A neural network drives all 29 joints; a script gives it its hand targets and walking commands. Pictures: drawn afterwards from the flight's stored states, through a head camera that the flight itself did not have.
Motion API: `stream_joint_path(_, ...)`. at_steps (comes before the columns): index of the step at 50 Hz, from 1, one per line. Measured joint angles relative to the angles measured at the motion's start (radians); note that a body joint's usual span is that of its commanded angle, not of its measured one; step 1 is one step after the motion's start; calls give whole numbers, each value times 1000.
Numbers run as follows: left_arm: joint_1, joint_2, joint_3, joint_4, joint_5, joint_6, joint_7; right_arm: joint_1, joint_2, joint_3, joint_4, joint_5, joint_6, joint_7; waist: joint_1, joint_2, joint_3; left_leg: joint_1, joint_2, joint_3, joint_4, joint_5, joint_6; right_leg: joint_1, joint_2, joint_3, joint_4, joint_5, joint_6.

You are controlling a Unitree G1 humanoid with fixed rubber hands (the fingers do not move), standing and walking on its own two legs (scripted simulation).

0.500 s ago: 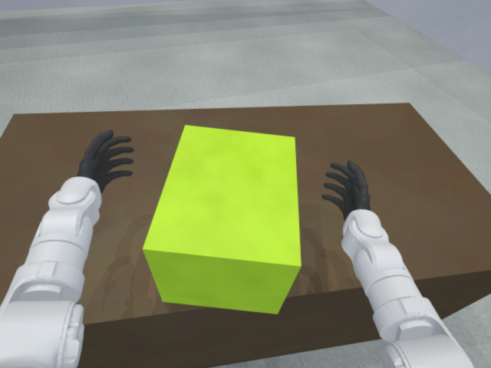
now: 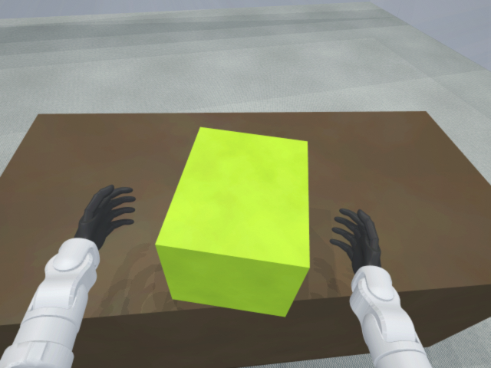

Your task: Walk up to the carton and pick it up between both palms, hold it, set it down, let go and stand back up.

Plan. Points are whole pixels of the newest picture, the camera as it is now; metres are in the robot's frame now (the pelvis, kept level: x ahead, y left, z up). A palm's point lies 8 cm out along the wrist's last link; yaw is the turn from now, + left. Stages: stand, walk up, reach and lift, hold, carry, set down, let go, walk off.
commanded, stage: set down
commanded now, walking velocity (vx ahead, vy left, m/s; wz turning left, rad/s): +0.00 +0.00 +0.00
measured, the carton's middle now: (241, 218) +0.41 +0.00 -0.03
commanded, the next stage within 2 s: none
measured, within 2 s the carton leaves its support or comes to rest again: neither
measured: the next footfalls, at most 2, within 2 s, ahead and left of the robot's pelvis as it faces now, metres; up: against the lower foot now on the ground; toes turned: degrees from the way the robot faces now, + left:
none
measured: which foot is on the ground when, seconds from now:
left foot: down 0.00-1.00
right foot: down 0.00-1.00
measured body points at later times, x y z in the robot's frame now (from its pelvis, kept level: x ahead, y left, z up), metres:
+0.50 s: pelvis +0.01 -0.01 +0.00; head +0.03 +0.01 +0.45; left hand +0.24 +0.25 +0.00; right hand +0.23 -0.19 +0.00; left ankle +0.02 +0.08 -0.75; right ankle +0.00 -0.10 -0.75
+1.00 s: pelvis +0.00 +0.00 -0.01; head +0.01 +0.02 +0.44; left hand +0.17 +0.26 -0.03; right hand +0.18 -0.19 -0.03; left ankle +0.02 +0.08 -0.75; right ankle +0.00 -0.10 -0.75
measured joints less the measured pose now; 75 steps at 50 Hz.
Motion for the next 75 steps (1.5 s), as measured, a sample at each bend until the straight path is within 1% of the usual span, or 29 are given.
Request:
stream_joint_path(5,90,-10,-9,-44,-8,-32,-1,100,16,2,-60,-23,-21,2,8,3,12,15,-1,2,-1,-5,-1,10,-1,2,7,-8,-1)
stream_joint_path(11,199,-12,-27,-105,-28,-91,3,196,22,9,-126,-47,-51,9,20,3,25,13,-2,4,0,-8,-3,3,-2,5,19,-17,-2)
stream_joint_path(20,334,7,-37,-181,-33,-170,-6,287,38,32,-152,-60,-115,6,32,-1,38,13,-2,-9,10,-17,-8,10,-1,-8,23,-29,-5)
stream_joint_path(27,426,16,-42,-216,-28,-222,-20,348,61,42,-125,-68,-196,1,36,0,51,16,-1,-21,28,-31,-11,23,-1,-19,28,-39,-5)
stream_joint_path(34,497,21,-56,-222,-21,-283,-28,398,75,42,-73,-71,-295,8,45,-1,67,15,-1,-26,50,-41,-11,25,-1,-23,45,-49,-4)
stream_joint_path(42,543,25,-68,-196,-15,-351,-32,425,92,38,8,-72,-397,26,55,-4,76,10,-2,-27,71,-46,-8,20,-3,-24,68,-55,-4)
stream_joint_path(48,562,24,-77,-158,-13,-389,-34,427,108,32,76,-79,-451,37,59,-6,75,7,-2,-27,83,-47,-6,16,-5,-24,83,-57,-3)
stream_joint_path(52,554,26,-101,-119,-26,-389,-20,405,109,14,126,-97,-443,51,61,-5,72,9,-3,-23,88,-47,-3,14,-6,-21,94,-59,-4)
stream_joint_path(56,529,23,-139,-71,-36,-369,10,357,91,-9,177,-114,-400,71,59,-3,63,21,-5,-18,79,-43,-1,20,-8,-15,96,-57,-3)
stream_joint_path(60,509,5,-148,-36,-27,-346,29,322,71,-20,211,-122,-362,86,56,-3,47,41,-9,-13,59,-36,-2,33,-11,-11,87,-56,-3)
stream_joint_path(68,500,-33,-115,-1,20,-267,33,320,53,-11,237,-142,-302,97,52,-4,26,74,-11,-16,21,-26,-9,61,-11,-12,62,-55,-8)
stream_joint_path(75,516,-50,-90,-5,53,-214,33,347,50,-4,238,-165,-281,105,50,2,28,80,-7,-17,5,-23,-17,65,-6,-12,49,-55,-13)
